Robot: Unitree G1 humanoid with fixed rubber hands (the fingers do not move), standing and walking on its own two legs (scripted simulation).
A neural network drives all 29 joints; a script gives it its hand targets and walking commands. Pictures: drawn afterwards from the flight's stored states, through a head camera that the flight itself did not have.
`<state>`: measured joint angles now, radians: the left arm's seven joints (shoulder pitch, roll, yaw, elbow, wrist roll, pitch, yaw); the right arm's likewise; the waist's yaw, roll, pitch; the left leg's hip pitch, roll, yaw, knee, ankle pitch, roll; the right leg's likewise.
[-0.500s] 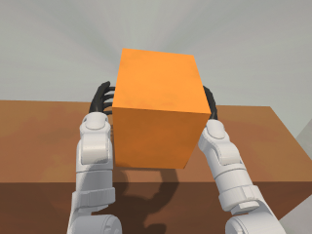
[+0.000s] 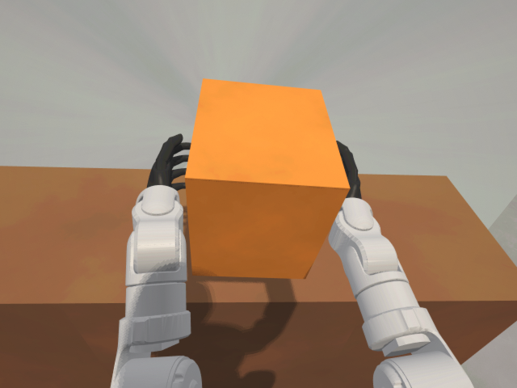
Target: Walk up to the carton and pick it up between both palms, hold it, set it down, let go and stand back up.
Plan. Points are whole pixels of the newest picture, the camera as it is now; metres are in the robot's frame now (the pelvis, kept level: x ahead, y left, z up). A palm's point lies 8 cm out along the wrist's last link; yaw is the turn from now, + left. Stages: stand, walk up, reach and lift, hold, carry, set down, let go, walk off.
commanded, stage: hold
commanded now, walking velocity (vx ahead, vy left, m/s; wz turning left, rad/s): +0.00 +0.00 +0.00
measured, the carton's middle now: (256, 183) +0.38 +0.02 +0.17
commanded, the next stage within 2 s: none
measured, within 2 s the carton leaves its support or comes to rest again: neither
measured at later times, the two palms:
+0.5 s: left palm (163, 188) +0.36 +0.15 +0.18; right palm (344, 195) +0.36 -0.12 +0.16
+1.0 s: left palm (164, 189) +0.36 +0.15 +0.18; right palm (345, 196) +0.36 -0.12 +0.16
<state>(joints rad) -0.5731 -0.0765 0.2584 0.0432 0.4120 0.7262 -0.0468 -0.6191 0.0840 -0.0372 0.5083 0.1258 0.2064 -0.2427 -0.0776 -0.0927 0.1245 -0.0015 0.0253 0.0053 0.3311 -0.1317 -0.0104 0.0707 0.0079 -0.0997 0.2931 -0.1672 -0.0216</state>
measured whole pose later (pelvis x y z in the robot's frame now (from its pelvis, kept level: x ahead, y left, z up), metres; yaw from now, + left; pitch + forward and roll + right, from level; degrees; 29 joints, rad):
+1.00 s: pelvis +0.00 +0.00 +0.00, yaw +0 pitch -11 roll -1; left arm -0.56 -0.08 0.25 0.04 0.41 0.73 -0.04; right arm -0.61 0.08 -0.04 0.50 0.13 0.21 -0.24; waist -0.09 -0.09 0.12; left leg 0.00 0.02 0.00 0.34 -0.13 -0.01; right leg 0.07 0.01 -0.10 0.29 -0.17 -0.02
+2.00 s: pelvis +0.00 +0.00 +0.00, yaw +0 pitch -12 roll -1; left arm -0.55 -0.08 0.25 0.02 0.41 0.74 -0.05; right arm -0.61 0.07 -0.02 0.50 0.14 0.20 -0.24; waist -0.09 -0.09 0.14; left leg 0.01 0.02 0.01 0.33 -0.14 -0.01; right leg 0.09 0.01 -0.10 0.28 -0.17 -0.02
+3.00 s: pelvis +0.00 +0.00 +0.00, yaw +0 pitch -11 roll -1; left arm -0.56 -0.07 0.24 0.07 0.39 0.68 -0.04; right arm -0.61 0.08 -0.05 0.50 0.12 0.18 -0.24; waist -0.06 -0.08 0.12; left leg -0.01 0.02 0.01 0.33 -0.13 -0.01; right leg 0.06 0.01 -0.09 0.30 -0.17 -0.02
